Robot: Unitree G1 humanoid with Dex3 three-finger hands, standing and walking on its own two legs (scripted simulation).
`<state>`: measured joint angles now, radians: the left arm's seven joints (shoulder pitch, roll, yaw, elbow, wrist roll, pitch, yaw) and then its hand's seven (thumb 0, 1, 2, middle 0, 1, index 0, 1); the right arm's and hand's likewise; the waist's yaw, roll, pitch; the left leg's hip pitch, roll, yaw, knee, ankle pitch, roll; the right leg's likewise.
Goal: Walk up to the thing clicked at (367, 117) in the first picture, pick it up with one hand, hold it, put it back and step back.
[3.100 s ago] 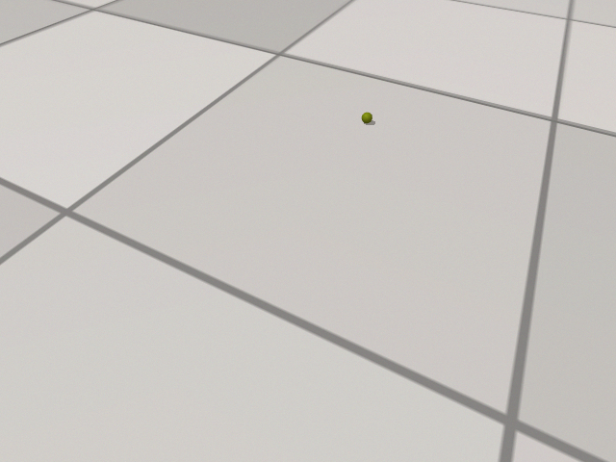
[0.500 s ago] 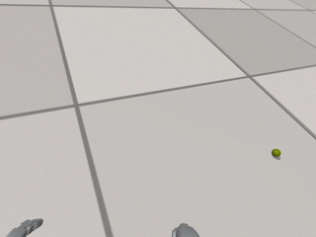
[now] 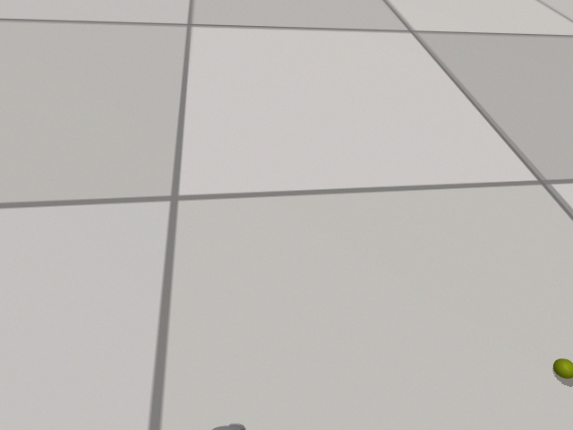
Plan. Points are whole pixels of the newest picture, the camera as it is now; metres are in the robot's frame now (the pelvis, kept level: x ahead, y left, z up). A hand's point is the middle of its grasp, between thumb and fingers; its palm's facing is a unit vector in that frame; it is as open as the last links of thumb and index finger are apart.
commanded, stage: walk up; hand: left
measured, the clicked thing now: (564, 368) +0.61 -0.96 -0.73
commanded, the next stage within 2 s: none
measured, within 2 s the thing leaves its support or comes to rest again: neither
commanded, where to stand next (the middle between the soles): +0.29 -1.30 m, yaw +10 degrees
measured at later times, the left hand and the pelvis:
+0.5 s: hand out of the picture +0.17 +0.03 -0.15, palm faces -0.01 -0.92 -0.38, open 7.3 cm; pelvis +0.08 -0.26 -0.03, yaw +1 degrees
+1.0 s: hand (417, 428) +0.22 -0.19 -0.16, palm faces -0.05 -0.96 -0.26, open 7.4 cm; pelvis +0.13 -0.46 -0.01, yaw +2 degrees
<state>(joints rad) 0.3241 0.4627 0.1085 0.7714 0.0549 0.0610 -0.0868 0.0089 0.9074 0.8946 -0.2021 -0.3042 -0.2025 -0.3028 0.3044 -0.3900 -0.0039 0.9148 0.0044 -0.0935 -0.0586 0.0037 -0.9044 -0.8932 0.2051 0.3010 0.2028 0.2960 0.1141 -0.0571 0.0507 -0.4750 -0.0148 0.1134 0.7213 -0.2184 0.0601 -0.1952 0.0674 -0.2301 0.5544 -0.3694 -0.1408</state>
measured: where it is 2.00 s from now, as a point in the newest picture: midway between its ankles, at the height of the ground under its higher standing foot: outside the picture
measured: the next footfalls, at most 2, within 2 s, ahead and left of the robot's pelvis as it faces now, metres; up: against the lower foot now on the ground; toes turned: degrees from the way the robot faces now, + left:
left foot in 0.02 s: +0.12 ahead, +0.07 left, +0.00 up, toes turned +5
right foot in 0.40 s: +0.16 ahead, -0.40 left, +0.00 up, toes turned -1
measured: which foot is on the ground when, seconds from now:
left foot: up 0.00-0.00, down 0.02-0.42, up 0.44-0.78, down 0.80-1.00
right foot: down 0.00-0.04, up 0.06-0.38, down 0.40-0.80, up 0.82-1.00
